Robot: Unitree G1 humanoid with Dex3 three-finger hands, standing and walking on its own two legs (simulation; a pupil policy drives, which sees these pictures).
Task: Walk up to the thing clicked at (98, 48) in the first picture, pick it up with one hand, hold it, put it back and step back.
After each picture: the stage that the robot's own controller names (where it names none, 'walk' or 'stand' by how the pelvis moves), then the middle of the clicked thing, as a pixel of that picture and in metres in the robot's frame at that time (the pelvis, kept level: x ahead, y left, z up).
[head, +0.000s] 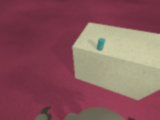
stand; (100, 44) +0.72 -0.10 -0.01
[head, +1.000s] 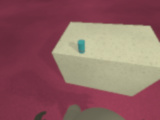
walk; (81, 46) +0.61 +0.11 +0.01
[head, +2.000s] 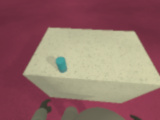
stand; (61, 65) +0.38 +0.21 +0.02
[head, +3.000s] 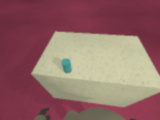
stand; (66, 66) +0.40 +0.19 -0.01
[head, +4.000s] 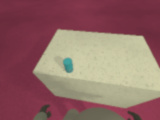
stand; (68, 65) +0.40 +0.18 +0.00
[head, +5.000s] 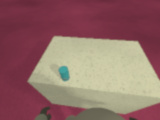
stand; (64, 73) +0.35 +0.19 -0.01
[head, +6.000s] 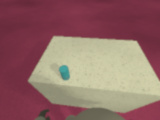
stand; (64, 73) +0.35 +0.19 -0.01
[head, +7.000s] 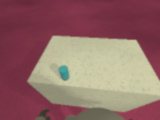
stand; (64, 73) +0.35 +0.20 -0.01
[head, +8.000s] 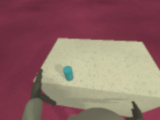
rise first; (68, 73) +0.35 +0.19 -0.01
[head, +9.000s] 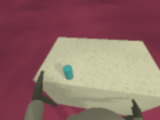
go down; (68, 72) +0.36 +0.19 -0.01
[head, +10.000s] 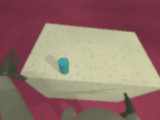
go down; (64, 66) +0.37 +0.16 +0.03
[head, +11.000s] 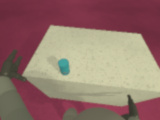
go down; (64, 67) +0.37 +0.17 +0.03
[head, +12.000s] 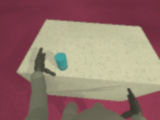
close in; (61, 62) +0.38 +0.18 +0.06
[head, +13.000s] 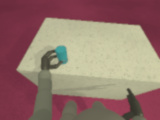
lift; (62, 55) +0.43 +0.18 +0.07
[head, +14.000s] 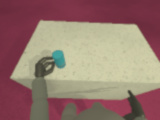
lift; (59, 59) +0.40 +0.18 +0.07
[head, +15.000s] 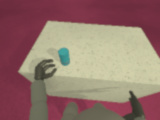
lift; (64, 57) +0.42 +0.17 +0.07
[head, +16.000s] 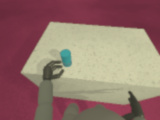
lift; (66, 58) +0.41 +0.17 +0.06
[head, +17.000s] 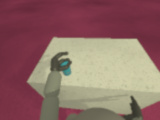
close; (66, 68) +0.39 +0.19 +0.02
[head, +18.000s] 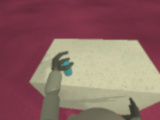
close; (67, 68) +0.40 +0.18 +0.01
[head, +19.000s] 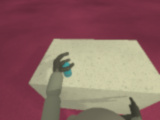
close; (67, 69) +0.39 +0.18 +0.01
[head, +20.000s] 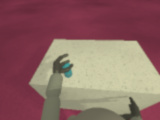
close; (67, 70) +0.39 +0.18 +0.00
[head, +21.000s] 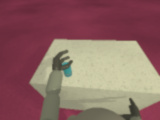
close; (67, 69) +0.40 +0.18 +0.00
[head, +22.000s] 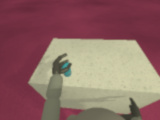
close; (66, 69) +0.39 +0.19 +0.00
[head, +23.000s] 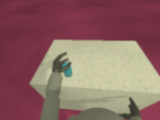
close; (67, 70) +0.39 +0.18 +0.00
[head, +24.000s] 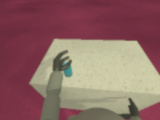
close; (67, 70) +0.39 +0.18 +0.00
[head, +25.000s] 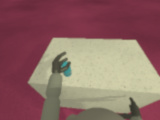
close; (66, 69) +0.39 +0.18 +0.00
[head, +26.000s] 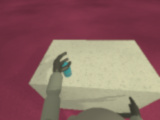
close; (66, 69) +0.40 +0.18 +0.00
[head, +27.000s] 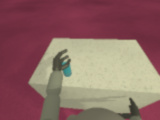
close; (66, 69) +0.39 +0.18 +0.00
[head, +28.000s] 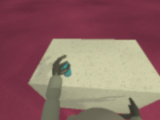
close; (66, 69) +0.39 +0.18 +0.00
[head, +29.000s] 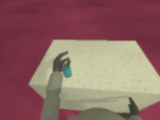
close; (67, 70) +0.39 +0.18 +0.00
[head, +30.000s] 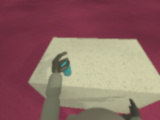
close; (66, 69) +0.39 +0.18 +0.00
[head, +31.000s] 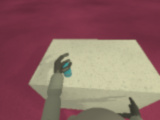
close; (66, 70) +0.39 +0.18 +0.00
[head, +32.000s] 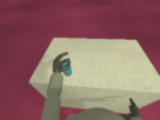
close; (67, 68) +0.40 +0.18 +0.00
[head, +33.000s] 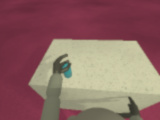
close; (67, 70) +0.39 +0.18 +0.00
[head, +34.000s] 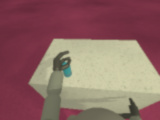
close; (66, 69) +0.39 +0.18 +0.00
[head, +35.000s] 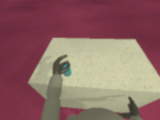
close; (66, 69) +0.39 +0.18 +0.00
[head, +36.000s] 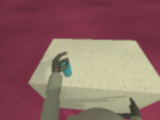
close; (67, 69) +0.39 +0.18 +0.00
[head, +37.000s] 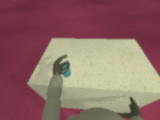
close; (66, 69) +0.39 +0.19 +0.00
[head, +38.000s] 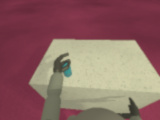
close; (67, 69) +0.40 +0.18 +0.00
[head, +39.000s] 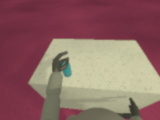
close; (66, 69) +0.39 +0.18 +0.00
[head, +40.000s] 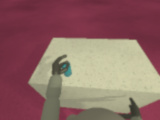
close; (67, 69) +0.39 +0.18 +0.00
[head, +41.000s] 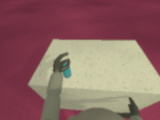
close; (66, 70) +0.39 +0.18 +0.00
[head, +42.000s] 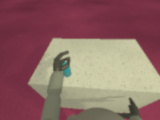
close; (66, 69) +0.39 +0.18 +0.00
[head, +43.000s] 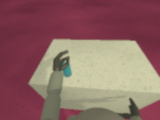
close; (66, 70) +0.39 +0.18 +0.00
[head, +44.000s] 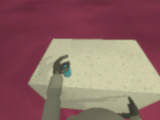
close; (66, 70) +0.39 +0.18 +0.00
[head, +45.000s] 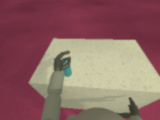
close; (66, 69) +0.40 +0.18 +0.00
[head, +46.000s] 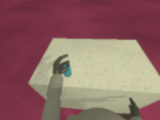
stand; (66, 69) +0.39 +0.18 +0.00
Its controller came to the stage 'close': yes
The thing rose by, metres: 0.00
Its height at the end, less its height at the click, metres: +0.00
